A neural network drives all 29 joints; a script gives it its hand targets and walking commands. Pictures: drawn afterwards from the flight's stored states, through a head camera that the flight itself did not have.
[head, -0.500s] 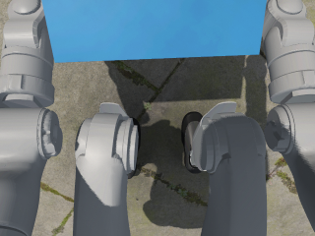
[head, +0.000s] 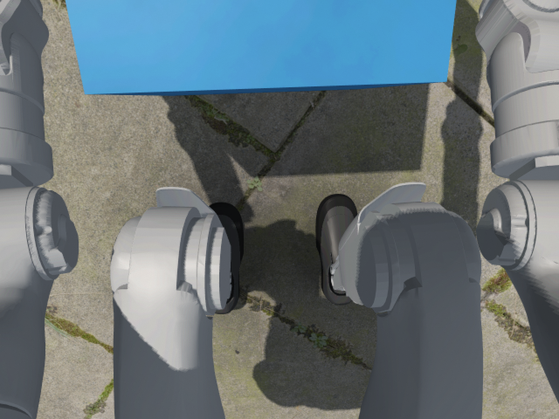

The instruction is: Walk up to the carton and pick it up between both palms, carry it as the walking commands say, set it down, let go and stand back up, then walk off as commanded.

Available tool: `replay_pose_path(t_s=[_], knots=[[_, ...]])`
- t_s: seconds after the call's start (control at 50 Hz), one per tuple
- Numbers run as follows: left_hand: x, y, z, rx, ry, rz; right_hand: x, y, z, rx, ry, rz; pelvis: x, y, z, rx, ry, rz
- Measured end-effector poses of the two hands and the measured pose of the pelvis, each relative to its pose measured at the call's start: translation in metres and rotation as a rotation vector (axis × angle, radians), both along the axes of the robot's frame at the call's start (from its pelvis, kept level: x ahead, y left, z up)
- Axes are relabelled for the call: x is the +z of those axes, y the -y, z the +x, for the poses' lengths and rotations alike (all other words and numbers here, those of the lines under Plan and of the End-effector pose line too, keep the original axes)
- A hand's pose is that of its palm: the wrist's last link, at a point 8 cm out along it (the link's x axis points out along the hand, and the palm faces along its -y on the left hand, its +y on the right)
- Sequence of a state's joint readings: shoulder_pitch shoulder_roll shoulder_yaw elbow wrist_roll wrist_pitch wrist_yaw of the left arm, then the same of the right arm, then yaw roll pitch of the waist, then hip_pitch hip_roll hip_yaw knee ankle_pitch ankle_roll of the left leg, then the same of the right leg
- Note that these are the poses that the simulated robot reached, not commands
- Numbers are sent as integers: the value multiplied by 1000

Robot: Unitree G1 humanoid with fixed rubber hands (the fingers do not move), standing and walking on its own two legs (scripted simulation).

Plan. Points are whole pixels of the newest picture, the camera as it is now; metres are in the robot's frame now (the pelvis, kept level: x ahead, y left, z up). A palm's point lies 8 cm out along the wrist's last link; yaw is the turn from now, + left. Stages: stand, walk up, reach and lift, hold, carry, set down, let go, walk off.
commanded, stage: set down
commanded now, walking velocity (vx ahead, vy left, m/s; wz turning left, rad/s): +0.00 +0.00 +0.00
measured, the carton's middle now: out of the picture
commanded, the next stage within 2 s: let go in 1.38 s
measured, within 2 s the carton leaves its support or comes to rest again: neither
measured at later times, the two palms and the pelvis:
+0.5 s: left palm out of the picture +0.55 +0.26 -0.03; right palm out of the picture +0.53 -0.22 -0.05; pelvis +0.00 +0.00 +0.10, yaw +0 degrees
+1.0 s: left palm out of the picture +0.55 +0.26 +0.11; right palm out of the picture +0.54 -0.23 +0.10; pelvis -0.02 +0.00 +0.23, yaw +0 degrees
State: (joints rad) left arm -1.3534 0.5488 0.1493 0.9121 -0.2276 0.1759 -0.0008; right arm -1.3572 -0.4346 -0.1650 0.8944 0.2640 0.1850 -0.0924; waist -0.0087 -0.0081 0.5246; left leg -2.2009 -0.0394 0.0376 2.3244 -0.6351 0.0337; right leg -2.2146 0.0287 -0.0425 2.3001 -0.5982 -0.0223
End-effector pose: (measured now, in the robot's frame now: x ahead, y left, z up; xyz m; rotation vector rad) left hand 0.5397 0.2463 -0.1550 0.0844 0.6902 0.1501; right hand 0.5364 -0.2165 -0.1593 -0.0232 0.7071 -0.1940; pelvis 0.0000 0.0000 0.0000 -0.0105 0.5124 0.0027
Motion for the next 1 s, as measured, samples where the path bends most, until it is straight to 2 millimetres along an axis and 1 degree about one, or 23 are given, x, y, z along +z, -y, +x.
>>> replay_pose_path(t_s=[0.08, 0.12, 0.2, 0.32, 0.42, 0.6, 0.8, 1.0], knots=[[5, -2, 2, 6, 11, -6, 5, 4, 0, -9, 9, 2, 4, 2, 0, -3, -12, -1], [10, -2, 3, -1, 20, -6, 11, 5, -1, -9, 16, 2, 8, 2, 1, -4, -18, -2], [30, -1, 4, -10, 29, -13, 28, 6, -3, -13, 23, 4, 23, 2, 2, -4, -31, -3], [67, -7, 10, -18, 32, -18, 55, 3, -4, -7, 1, 10, 56, 3, 3, 0, -58, -6], [101, -14, 11, -28, 55, -11, 85, 3, -4, 14, 29, -1, 83, 1, 1, 6, -71, -12], [151, -18, 6, -29, 40, -25, 137, 12, -9, 8, 22, -16, 125, -2, -10, 7, -74, -19], [204, -13, 7, -36, 21, -30, 203, 13, -4, 13, 25, -16, 174, -4, -20, 11, -68, -22], [264, -13, 8, -35, 19, -19, 262, 16, -1, 16, 24, -3, 229, -2, -18, 15, -53, -15]])
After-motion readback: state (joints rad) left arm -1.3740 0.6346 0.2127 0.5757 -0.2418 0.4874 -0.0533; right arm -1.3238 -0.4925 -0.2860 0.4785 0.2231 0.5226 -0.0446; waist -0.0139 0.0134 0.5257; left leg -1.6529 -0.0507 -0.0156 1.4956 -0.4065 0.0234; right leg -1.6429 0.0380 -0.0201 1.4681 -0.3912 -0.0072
